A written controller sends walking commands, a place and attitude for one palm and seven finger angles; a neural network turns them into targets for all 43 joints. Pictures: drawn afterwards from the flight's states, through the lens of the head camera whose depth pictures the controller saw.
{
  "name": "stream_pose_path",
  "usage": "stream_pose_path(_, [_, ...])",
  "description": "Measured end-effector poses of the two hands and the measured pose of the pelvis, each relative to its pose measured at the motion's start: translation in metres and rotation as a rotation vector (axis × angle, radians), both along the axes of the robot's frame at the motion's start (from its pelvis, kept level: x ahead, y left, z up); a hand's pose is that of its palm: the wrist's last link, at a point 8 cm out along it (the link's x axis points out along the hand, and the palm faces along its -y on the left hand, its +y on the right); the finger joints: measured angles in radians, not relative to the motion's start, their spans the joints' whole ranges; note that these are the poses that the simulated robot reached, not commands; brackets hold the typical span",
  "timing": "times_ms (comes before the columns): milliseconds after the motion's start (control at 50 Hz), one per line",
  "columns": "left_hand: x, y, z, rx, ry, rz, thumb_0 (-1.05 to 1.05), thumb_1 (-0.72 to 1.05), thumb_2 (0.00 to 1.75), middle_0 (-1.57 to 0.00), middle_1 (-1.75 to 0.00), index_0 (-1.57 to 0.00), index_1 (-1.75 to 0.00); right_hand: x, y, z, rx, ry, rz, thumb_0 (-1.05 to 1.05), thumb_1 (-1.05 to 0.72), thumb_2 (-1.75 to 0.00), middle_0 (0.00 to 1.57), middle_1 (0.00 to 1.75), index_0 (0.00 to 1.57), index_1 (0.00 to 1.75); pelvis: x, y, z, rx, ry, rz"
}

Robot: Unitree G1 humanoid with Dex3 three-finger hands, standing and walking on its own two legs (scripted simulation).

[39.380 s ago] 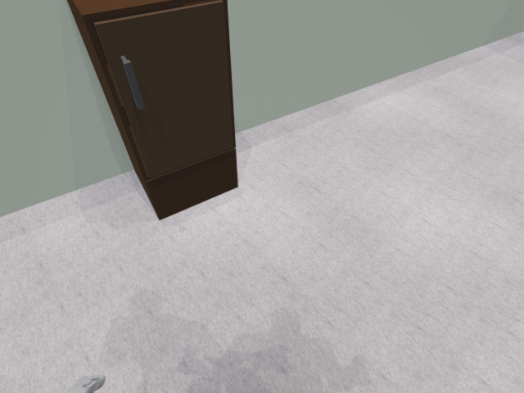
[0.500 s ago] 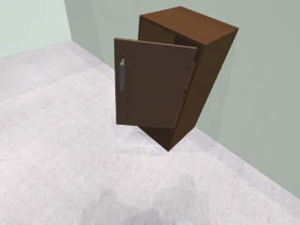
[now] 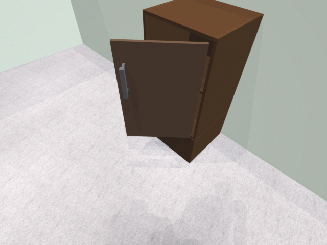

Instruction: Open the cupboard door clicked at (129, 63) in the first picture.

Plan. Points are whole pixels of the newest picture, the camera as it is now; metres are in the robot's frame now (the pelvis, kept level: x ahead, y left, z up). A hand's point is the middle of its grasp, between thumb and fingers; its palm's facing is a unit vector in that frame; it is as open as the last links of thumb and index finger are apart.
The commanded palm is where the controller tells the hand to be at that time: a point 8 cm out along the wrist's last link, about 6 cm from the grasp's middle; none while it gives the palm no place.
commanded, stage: look again from close up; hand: left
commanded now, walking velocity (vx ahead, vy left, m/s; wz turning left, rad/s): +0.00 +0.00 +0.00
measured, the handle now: (124, 81) +0.77 +0.20 -0.05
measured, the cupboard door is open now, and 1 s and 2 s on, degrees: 43 43 43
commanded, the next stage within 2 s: shuffle to correct the standing spot in 0.06 s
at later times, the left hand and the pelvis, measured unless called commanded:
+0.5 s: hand out of the picture -0.03 +0.17 -0.19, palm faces +0.09 -0.99 -0.14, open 7.4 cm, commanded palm none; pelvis +0.04 +0.01 -0.01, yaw -1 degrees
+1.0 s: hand (111, 219) +0.23 +0.17 -0.17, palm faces +0.08 -0.98 -0.20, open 7.2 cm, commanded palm none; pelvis +0.15 -0.01 -0.01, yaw +2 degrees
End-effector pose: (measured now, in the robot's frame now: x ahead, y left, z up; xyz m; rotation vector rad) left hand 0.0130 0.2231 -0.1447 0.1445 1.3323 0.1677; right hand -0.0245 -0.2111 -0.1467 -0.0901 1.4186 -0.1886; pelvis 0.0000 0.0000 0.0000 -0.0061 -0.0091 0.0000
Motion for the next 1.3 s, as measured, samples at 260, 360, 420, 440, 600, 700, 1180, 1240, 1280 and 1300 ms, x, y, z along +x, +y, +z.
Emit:
stream_pose_path(260, [-0.039, -0.020, -0.003, -0.054, 0.107, 0.028, 0.01, 0.91, 0.90, -0.20, -0.30, -0.20, -0.30, 0.041, -0.015, 0.004, -0.032, -0.050, 0.057, 0.01, -0.93, -0.90, 0.20, 0.30, 0.19, 0.30, 0.005, -0.001, 0.002, 0.008, -0.023, -0.003])
stream_pose_path(360, [-0.047, -0.020, -0.007, -0.065, 0.128, 0.049, 0.01, 0.91, 0.90, -0.20, -0.30, -0.20, -0.30, 0.039, -0.013, 0.000, -0.023, -0.035, 0.052, 0.01, -0.92, -0.90, 0.20, 0.30, 0.19, 0.30, 0.013, 0.000, -0.003, 0.005, -0.024, -0.005])
stream_pose_path(420, [-0.049, -0.015, -0.010, -0.068, 0.145, 0.069, 0.01, 0.91, 0.90, -0.20, -0.30, -0.20, -0.30, 0.037, -0.009, -0.003, -0.022, -0.014, 0.047, 0.01, -0.92, -0.90, 0.20, 0.30, 0.19, 0.30, 0.021, 0.003, -0.006, -0.002, -0.019, -0.003])
stream_pose_path(440, [-0.049, -0.013, -0.011, -0.068, 0.152, 0.075, 0.01, 0.91, 0.90, -0.20, -0.30, -0.20, -0.30, 0.037, -0.007, -0.004, -0.023, -0.007, 0.045, 0.01, -0.92, -0.90, 0.20, 0.30, 0.19, 0.30, 0.024, 0.005, -0.008, -0.005, -0.016, -0.002])
stream_pose_path(600, [-0.009, 0.008, -0.011, -0.053, 0.208, 0.015, 0.01, 0.91, 0.90, -0.20, -0.30, -0.20, -0.30, 0.030, 0.018, -0.002, -0.020, 0.016, -0.032, 0.00, -0.91, -0.90, 0.20, 0.30, 0.19, 0.30, 0.057, 0.017, -0.009, 0.007, -0.003, -0.045])
stream_pose_path(700, [0.080, 0.013, 0.000, -0.021, 0.060, -0.031, 0.01, 0.91, 0.90, -0.20, -0.30, -0.20, -0.30, 0.005, 0.032, 0.007, 0.032, 0.150, -0.063, 0.00, -0.91, -0.90, 0.20, 0.30, 0.19, 0.30, 0.078, 0.010, -0.001, 0.005, 0.009, -0.032])
stream_pose_path(1180, [0.195, 0.022, -0.022, -0.049, -0.012, 0.044, 0.00, 0.93, 0.90, -0.20, -0.30, -0.20, -0.30, 0.266, -0.006, 0.009, -0.083, -0.203, 0.077, 0.00, -0.92, -0.90, 0.19, 0.30, 0.19, 0.30, 0.199, 0.017, -0.013, -0.029, -0.024, 0.009])
stream_pose_path(1240, [0.203, 0.026, -0.015, -0.055, 0.015, 0.037, 0.01, 0.92, 0.90, -0.20, -0.30, -0.20, -0.30, 0.274, 0.001, 0.016, -0.084, -0.195, 0.075, 0.00, -0.94, -0.90, 0.20, 0.30, 0.19, 0.30, 0.213, 0.022, -0.005, -0.016, -0.014, 0.008])
stream_pose_path(1280, [0.212, 0.027, -0.009, -0.055, 0.012, 0.039, 0.01, 0.92, 0.90, -0.20, -0.30, -0.20, -0.30, 0.274, 0.006, 0.019, -0.077, -0.162, 0.080, 0.00, -0.94, -0.90, 0.20, 0.30, 0.19, 0.30, 0.220, 0.023, 0.000, -0.008, -0.006, 0.008])
stream_pose_path(1300, [0.216, 0.027, -0.006, -0.053, 0.011, 0.042, 0.01, 0.92, 0.90, -0.20, -0.30, -0.20, -0.30, 0.273, 0.008, 0.019, -0.073, -0.141, 0.082, 0.00, -0.94, -0.90, 0.20, 0.30, 0.19, 0.30, 0.224, 0.023, 0.002, -0.006, -0.003, 0.009])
